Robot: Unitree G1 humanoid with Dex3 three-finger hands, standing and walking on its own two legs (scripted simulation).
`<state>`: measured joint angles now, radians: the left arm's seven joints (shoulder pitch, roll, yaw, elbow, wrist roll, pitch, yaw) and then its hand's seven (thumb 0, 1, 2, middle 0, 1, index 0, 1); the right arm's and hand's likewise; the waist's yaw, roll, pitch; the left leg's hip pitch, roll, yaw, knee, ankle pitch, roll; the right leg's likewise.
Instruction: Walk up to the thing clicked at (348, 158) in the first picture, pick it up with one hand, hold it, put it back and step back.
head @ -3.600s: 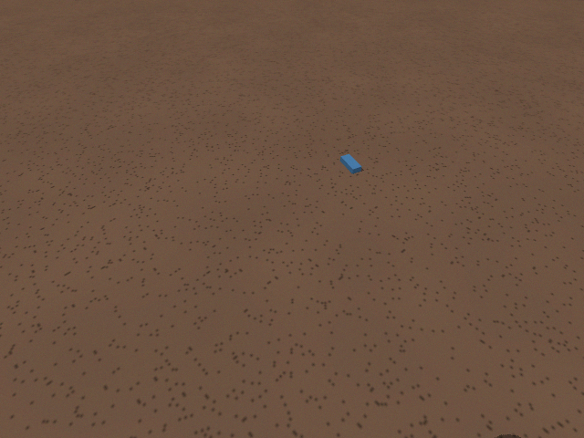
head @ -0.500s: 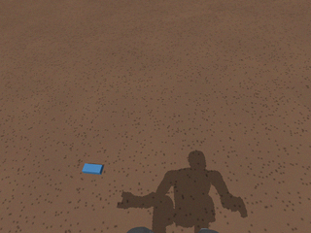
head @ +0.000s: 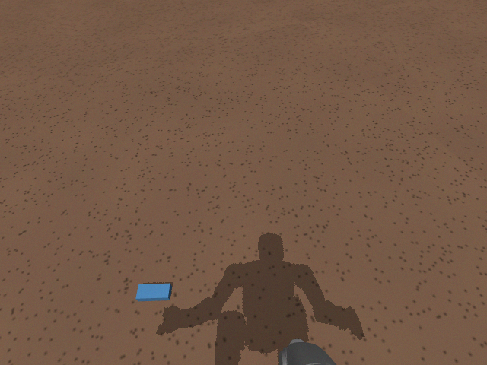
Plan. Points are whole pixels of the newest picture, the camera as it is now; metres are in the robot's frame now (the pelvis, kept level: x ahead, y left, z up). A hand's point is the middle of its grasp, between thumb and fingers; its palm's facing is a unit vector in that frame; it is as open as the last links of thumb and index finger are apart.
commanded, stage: walk up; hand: left
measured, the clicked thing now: (154, 292) +0.54 +0.38 -0.72
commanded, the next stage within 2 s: none
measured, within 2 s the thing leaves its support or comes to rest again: neither
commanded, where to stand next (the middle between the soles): +0.14 +0.15 m, yaw -5 degrees
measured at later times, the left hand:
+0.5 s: hand out of the picture +0.11 +0.51 -0.14, palm faces -0.07 -0.82 -0.57, open 7.4 cm
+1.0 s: hand (25, 338) +0.25 +0.43 -0.14, palm faces -0.15 -0.92 -0.36, open 7.4 cm
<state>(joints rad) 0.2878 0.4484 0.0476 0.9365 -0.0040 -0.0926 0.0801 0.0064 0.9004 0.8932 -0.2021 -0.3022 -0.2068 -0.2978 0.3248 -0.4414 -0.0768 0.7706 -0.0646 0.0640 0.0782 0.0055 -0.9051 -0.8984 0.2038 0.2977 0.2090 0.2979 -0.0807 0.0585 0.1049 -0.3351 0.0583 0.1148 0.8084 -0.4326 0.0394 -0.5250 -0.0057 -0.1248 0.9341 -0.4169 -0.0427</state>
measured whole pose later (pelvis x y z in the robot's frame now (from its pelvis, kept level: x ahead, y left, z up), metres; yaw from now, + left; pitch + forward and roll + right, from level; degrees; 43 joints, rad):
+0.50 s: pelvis +0.05 +0.18 -0.02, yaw -4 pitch -2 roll +0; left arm 0.30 0.49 0.07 0.95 0.02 -0.03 0.07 0.01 0.90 0.89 -0.20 -0.30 -0.21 -0.30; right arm 0.27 -0.44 -0.07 0.85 -0.03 0.02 0.03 0.00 -0.91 -0.90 0.20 0.30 0.21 0.30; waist 0.00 0.03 0.07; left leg -0.42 0.08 0.02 0.94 -0.48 -0.03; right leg -0.57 -0.05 0.10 1.13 -0.48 -0.03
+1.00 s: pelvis +0.07 +0.18 +0.00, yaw -6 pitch -2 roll +0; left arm 0.06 0.39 0.05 0.92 0.02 0.01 -0.03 0.00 0.90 0.89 -0.20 -0.30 -0.21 -0.30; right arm 0.21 -0.41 -0.01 0.95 -0.01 -0.07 -0.04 0.01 -0.90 -0.90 0.21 0.30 0.21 0.30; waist -0.02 -0.02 0.11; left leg -0.32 0.09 0.03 0.79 -0.44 -0.04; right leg -0.40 0.01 -0.04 0.78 -0.36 -0.04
